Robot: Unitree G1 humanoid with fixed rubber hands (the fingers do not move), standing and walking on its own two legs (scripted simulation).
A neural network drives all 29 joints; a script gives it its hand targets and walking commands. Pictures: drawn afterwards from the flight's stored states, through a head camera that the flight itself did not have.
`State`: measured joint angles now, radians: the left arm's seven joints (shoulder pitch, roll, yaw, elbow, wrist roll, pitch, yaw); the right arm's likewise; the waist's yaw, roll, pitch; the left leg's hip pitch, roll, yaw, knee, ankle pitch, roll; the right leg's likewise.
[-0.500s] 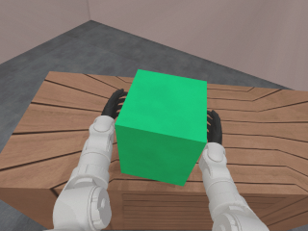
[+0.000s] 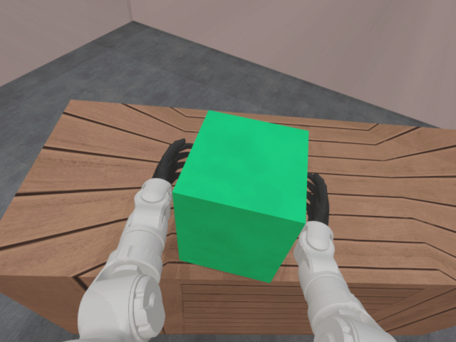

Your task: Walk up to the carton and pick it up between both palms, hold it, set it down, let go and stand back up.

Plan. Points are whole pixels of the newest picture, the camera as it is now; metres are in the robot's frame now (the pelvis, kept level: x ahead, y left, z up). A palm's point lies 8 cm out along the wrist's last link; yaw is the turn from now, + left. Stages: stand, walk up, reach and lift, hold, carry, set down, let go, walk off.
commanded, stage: set down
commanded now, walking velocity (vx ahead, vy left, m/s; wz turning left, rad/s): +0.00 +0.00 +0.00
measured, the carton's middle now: (240, 199) +0.39 -0.05 +0.00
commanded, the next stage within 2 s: none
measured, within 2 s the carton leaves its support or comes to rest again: rests again in 1.68 s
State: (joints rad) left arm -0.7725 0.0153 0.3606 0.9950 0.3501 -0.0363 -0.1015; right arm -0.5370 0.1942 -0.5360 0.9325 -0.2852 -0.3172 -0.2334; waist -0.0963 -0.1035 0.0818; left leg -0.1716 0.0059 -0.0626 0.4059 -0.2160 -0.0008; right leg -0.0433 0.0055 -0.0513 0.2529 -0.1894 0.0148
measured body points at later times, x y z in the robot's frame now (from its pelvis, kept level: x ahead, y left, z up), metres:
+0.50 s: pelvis +0.00 +0.00 +0.00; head +0.05 +0.05 +0.44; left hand +0.43 +0.10 +0.04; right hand +0.33 -0.18 +0.02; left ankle +0.00 +0.12 -0.75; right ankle -0.03 -0.13 -0.75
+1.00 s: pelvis +0.00 +0.00 +0.00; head +0.06 +0.05 +0.44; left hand +0.43 +0.10 +0.03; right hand +0.33 -0.18 +0.02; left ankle +0.00 +0.12 -0.75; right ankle -0.03 -0.13 -0.75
